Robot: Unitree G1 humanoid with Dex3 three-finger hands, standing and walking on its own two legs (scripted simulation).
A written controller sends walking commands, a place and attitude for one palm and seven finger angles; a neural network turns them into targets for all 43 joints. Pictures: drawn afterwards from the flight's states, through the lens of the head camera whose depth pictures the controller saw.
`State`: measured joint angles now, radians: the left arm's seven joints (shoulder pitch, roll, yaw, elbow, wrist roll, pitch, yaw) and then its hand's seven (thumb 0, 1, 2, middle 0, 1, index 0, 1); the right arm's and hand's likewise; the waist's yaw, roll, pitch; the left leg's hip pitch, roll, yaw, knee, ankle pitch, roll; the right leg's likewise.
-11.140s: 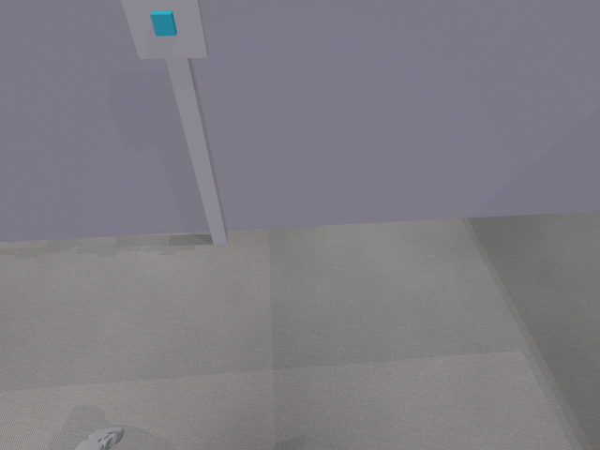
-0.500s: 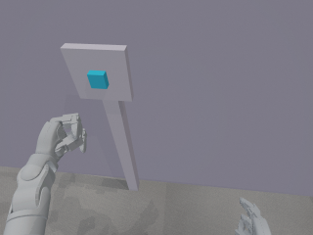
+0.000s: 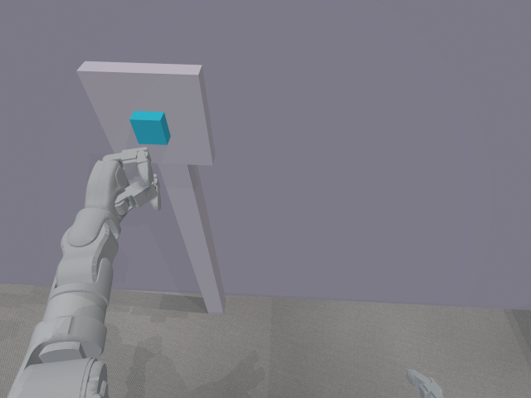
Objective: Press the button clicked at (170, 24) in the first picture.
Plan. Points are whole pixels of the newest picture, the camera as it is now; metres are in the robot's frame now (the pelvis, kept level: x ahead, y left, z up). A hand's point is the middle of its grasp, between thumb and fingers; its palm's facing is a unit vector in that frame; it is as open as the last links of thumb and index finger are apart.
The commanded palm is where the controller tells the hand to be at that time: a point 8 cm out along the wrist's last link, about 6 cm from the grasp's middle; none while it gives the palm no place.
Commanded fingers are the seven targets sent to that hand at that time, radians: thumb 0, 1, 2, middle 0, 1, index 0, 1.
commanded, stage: aim a knuckle at the button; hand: left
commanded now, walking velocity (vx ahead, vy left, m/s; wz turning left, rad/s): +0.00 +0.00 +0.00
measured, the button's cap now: (151, 127) +0.50 +0.20 +0.15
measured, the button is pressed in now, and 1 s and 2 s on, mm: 0 0 8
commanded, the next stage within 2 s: press the button with the knuckle in 0.80 s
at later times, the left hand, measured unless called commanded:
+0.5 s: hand (158, 191) +0.39 +0.18 +0.11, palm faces +0.02 -1.00 -0.02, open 3.1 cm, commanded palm +0.37 +0.22 +0.12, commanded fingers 0.00 0.90 0.90 -1.30 -1.50 -1.30 -1.50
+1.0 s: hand (159, 188) +0.40 +0.18 +0.11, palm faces +0.00 -1.00 -0.01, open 3.1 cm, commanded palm +0.38 +0.22 +0.11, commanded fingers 0.00 0.90 0.90 -1.30 -1.50 -1.30 -1.50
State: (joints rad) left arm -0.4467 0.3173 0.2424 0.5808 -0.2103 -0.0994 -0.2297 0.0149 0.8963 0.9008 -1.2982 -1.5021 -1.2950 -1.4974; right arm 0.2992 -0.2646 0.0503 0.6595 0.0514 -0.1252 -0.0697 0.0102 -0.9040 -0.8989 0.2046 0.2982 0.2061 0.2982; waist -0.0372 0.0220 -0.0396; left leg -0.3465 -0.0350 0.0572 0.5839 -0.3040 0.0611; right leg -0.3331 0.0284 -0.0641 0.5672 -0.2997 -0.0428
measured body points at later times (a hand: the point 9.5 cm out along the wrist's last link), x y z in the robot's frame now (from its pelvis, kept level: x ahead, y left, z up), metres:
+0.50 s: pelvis -0.01 -0.01 +0.00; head +0.01 -0.02 +0.45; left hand +0.39 +0.23 +0.11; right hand +0.10 -0.26 -0.11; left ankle +0.00 +0.08 -0.73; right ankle -0.01 -0.09 -0.73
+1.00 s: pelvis -0.01 -0.01 +0.00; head +0.02 -0.01 +0.45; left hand +0.39 +0.23 +0.11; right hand +0.10 -0.27 -0.11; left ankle +0.00 +0.08 -0.73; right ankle -0.01 -0.09 -0.73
